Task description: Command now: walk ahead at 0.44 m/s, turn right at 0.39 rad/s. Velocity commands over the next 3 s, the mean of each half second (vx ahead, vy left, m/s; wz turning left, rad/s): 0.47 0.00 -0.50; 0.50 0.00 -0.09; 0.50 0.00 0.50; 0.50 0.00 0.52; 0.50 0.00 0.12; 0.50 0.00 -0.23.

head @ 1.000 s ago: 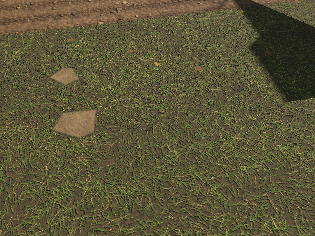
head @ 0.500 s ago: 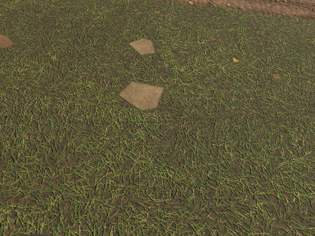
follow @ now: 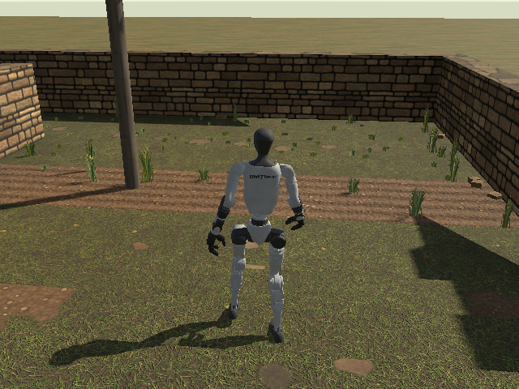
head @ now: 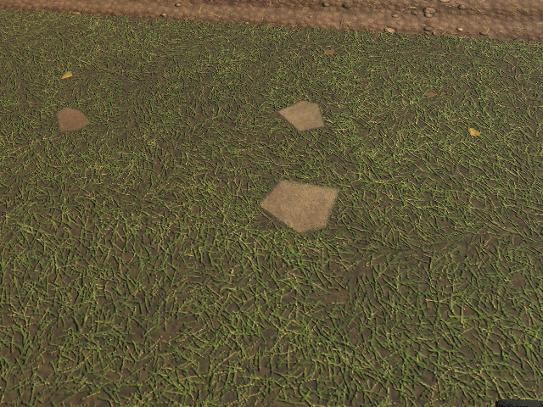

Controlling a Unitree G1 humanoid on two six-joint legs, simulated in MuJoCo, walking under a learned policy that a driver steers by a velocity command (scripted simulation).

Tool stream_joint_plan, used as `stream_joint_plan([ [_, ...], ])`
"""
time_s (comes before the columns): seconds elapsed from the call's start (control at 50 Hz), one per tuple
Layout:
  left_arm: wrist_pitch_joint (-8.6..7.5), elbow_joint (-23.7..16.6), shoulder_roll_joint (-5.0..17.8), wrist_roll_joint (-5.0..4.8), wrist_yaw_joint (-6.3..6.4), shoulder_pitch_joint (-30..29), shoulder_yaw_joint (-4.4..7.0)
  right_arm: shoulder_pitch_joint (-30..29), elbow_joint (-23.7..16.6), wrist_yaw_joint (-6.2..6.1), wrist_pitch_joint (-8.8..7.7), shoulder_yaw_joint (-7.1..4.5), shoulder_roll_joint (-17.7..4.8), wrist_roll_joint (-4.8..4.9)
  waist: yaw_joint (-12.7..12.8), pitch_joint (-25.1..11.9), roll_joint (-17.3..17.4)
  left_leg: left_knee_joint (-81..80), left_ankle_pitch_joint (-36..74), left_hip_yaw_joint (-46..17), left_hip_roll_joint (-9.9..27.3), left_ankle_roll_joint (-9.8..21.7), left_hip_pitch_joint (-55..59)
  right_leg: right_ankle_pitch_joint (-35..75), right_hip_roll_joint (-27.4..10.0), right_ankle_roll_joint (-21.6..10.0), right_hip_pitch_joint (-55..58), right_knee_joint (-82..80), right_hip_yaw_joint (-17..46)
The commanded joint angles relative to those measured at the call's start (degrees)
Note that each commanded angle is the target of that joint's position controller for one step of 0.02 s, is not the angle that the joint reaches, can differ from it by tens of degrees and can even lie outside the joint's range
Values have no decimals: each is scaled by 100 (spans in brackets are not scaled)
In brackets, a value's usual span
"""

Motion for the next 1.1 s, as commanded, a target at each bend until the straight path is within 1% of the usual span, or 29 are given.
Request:
stream_joint_plan([
  [0.02,15,-253,1104,-27,147,-14,255,-958,-674,100,-195,-13,-128,69,39,-37,-1004,-663,598,329,-395,-80,414,1945,-859,-902,-333,-517,1004],
  [0.08,68,-250,1162,3,155,-139,282,-539,-596,69,-238,-129,-348,50,-293,-166,-1154,-689,686,222,-396,0,1459,2115,-899,-831,-757,-291,1190],
  [0.12,52,-414,1133,-19,138,-488,278,379,-388,-1,-233,-269,-547,77,-910,-388,-1004,-1191,437,138,-276,242,2684,2330,-725,-570,-1097,448,1273],
  [0.14,33,-509,907,40,93,-498,209,1248,-229,-49,-227,-360,-782,38,-1295,-1010,-534,-1339,212,-289,290,546,3793,1911,-446,-363,-1404,1736,1023],
  [0.16,27,-501,262,182,51,365,51,1698,-168,-51,-161,-395,-1133,17,-927,-1894,1121,-1217,340,-1795,1641,1115,5186,-1314,219,-96,-2294,3618,451],
  [0.18,-51,-576,439,-119,27,773,78,1677,-64,51,-111,-408,-1108,30,-762,-1930,2306,-2270,-1232,-3910,2360,1805,4990,-1765,263,11,-3463,4835,170],
  [0.2,-42,-447,980,-202,48,280,248,1297,-137,58,-144,-321,-668,56,-811,-917,1148,-2534,-1566,-3491,2133,1736,4167,-1138,-92,43,-3759,5352,166],
  [0.24,104,-497,1004,-83,78,-354,314,754,-122,101,-183,-185,-297,8,-711,-62,275,-2659,-83,-1917,1697,1620,2964,-368,-405,110,-3493,5417,18],
  [0.32,237,-706,631,-109,-20,-637,307,662,215,103,-319,-190,-169,162,-481,154,300,-3191,180,-892,1480,1560,2529,160,-839,-66,-3382,4419,18],
  [0.4,186,-1033,362,91,-156,-1105,193,859,572,57,-273,-333,-589,68,-572,16,81,-2995,1532,-69,1540,1641,2792,733,-843,71,-3665,3552,-250],
  [0.42,164,-916,546,139,-173,-918,293,952,603,38,-327,-362,-722,-71,-557,-356,-32,-2641,1907,31,1669,1691,2922,1511,-789,103,-3508,4240,-365],
  [0.48,-14,-1184,657,-120,-244,-1875,353,1630,925,-139,-330,-278,-373,87,-856,179,278,-2352,797,148,1659,1198,4042,1797,-816,-80,-5273,3837,195],
  [0.52,-137,-1292,533,-76,-309,-2476,309,2080,1071,-234,-289,-293,-389,17,-1096,446,411,-2161,656,118,1790,1056,4452,1934,-740,-153,-5876,3570,191],
  [0.54,-155,-1403,681,-73,-391,-2610,347,1713,977,-326,-279,-262,-427,-6,-865,723,294,-2270,238,584,1543,938,3562,2706,-770,-80,-5256,2648,162],
  [0.58,-142,-1416,503,43,-556,-2745,304,1625,931,-397,-264,-263,-495,25,-910,635,165,-2218,-396,1081,1486,809,2645,4278,-682,-79,-3870,2202,-463],
  [0.66,-71,-1373,274,-55,-671,-3042,204,1877,1010,-323,-105,-265,-562,136,-1041,921,2,-1503,-560,1398,1485,597,2457,4133,-524,-185,-2922,1224,-636],
  [0.72,-83,-690,497,19,-632,-2124,275,2157,1173,-356,187,-259,-723,190,-762,409,14,291,334,1186,1515,487,3325,4537,-772,-171,-2104,389,-586],
  [0.74,-95,-339,641,49,-601,-1374,336,2228,1214,-362,221,-226,-716,156,-523,3,76,1287,579,976,1450,436,3229,4822,-775,-166,-1258,256,-622],
  [0.76,-125,70,863,90,-525,-479,453,1969,1245,-319,202,-241,-763,230,60,-352,16,2684,698,908,1210,300,2593,5244,-773,-172,152,-126,-815],
  [0.78,-108,328,1134,224,-445,180,523,1889,1361,-271,138,-256,-659,273,508,-623,-855,4947,-2035,872,508,-10,1347,5514,-1088,-436,1717,-289,-681],
  [0.8,-221,305,1596,492,-423,284,379,2563,1334,-143,26,-147,56,184,125,-1323,-2074,7166,-4843,-296,85,-61,-868,8505,-1628,-478,3698,2377,-488],
  [0.82,-191,300,1622,374,-442,708,473,3293,1409,-36,-211,-98,-141,405,182,-2579,-2395,7391,-4152,-1239,-8,-122,-1393,8686,-2348,-1203,4261,2942,255],
  [0.84,-119,263,1359,229,-444,574,497,2882,1281,-28,-236,-180,-395,425,271,-2542,-1371,6213,-3457,-1159,247,-59,-1596,6614,-2344,-1243,3618,2209,417],
  [0.88,-128,337,1279,122,-390,-353,471,2098,1062,-298,-126,-175,-179,547,-330,-2091,-747,5416,-1269,-582,623,101,-1566,2033,-3003,-1374,1452,470,1815],
  [0.9,-232,220,1047,211,-407,-946,399,2001,1061,-392,15,-137,-184,453,-540,-1452,-942,5445,-837,-438,740,211,-1297,1775,-3104,-1339,279,98,2197],
  [0.92,-314,220,846,265,-398,-1431,306,1983,1063,-394,163,-117,86,340,-866,-716,-776,4682,-383,-359,840,125,-744,2143,-2750,-1177,-1029,-66,1310],
  [0.94,-392,172,641,309,-403,-1709,252,1827,1123,-373,251,-141,103,270,-854,-322,-732,4027,-381,-413,911,49,-449,1950,-2440,-1080,-1582,-133,634],
  [1.0,-580,388,569,248,-169,-1463,238,1101,778,-287,241,-130,111,169,-676,-38,-1078,2425,182,-604,919,33,-651,2517,-2153,-938,-1288,-356,-92],
  [1.1,-338,559,734,113,110,-985,319,107,319,32,227,-50,296,89,-372,107,-520,764,752,230,575,444,-719,3377,-1990,-705,-168,-304,-1257],
])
